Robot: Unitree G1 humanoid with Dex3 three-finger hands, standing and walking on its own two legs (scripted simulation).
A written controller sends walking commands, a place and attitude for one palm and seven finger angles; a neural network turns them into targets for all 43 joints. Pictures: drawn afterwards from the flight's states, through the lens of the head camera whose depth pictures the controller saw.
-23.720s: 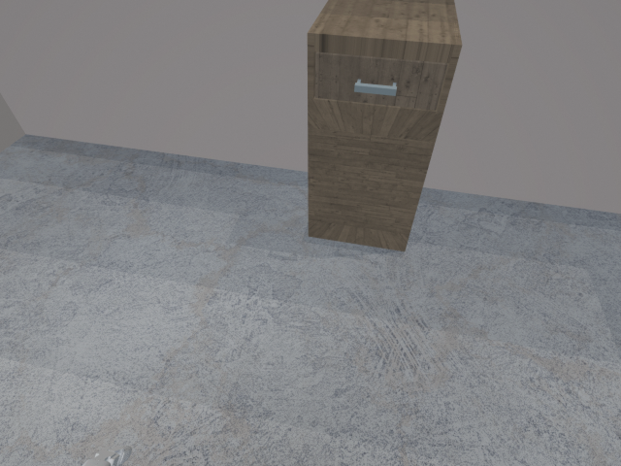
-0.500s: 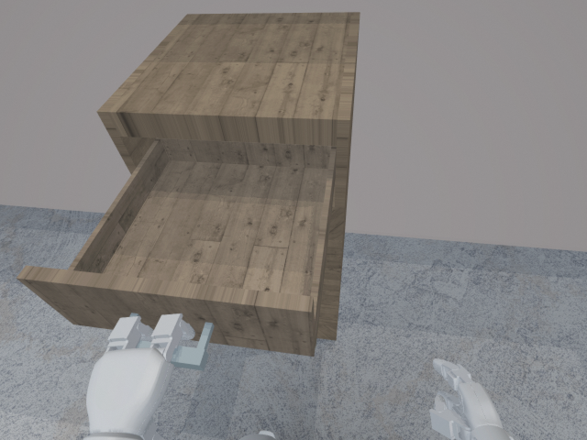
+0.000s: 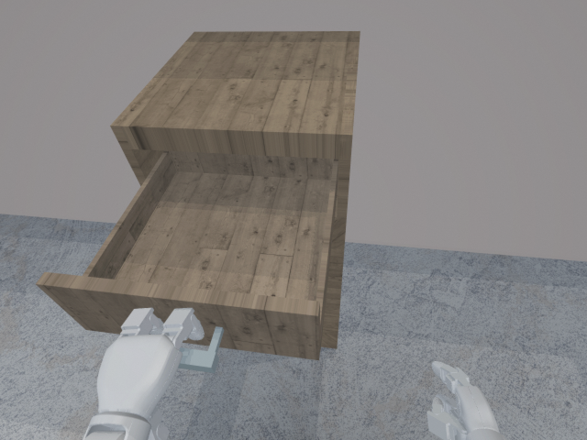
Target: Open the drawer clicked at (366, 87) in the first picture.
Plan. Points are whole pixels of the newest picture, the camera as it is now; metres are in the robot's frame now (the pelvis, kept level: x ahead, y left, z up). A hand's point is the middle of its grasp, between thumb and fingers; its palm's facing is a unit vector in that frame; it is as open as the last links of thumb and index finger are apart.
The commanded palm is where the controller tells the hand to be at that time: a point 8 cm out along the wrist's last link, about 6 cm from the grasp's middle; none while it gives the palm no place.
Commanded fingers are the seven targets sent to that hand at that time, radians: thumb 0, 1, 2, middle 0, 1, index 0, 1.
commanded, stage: lift the hand off the handle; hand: left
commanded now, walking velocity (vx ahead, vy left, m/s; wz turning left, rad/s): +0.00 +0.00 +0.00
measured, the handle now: (176, 343) +0.24 +0.19 +0.01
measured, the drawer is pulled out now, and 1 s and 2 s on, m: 0.30 0.30 0.30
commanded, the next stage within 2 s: draw the hand back to the body in 0.98 s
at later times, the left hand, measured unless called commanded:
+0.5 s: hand (147, 354) +0.20 +0.20 +0.08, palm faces +0.02 -0.15 -0.99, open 13.1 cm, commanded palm +0.18 +0.19 +0.16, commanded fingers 0.00 -0.50 0.30 -0.30 -1.20 -0.30 -1.20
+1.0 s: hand (130, 319) +0.21 +0.19 +0.15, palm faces +0.09 -0.18 -0.98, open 13.8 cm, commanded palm +0.18 +0.19 +0.21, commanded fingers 0.00 -0.50 0.30 -0.30 -1.20 -0.30 -1.20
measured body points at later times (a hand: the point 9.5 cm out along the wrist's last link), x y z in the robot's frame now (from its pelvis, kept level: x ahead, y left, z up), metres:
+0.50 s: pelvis +0.01 +0.01 +0.02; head +0.01 -0.04 +0.47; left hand +0.19 +0.20 +0.13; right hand +0.23 -0.19 -0.07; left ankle +0.02 +0.11 -0.69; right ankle +0.00 -0.09 -0.69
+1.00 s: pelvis +0.02 +0.00 +0.03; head -0.01 -0.05 +0.48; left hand +0.20 +0.19 +0.21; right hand +0.25 -0.20 -0.04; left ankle +0.02 +0.11 -0.69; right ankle +0.00 -0.09 -0.69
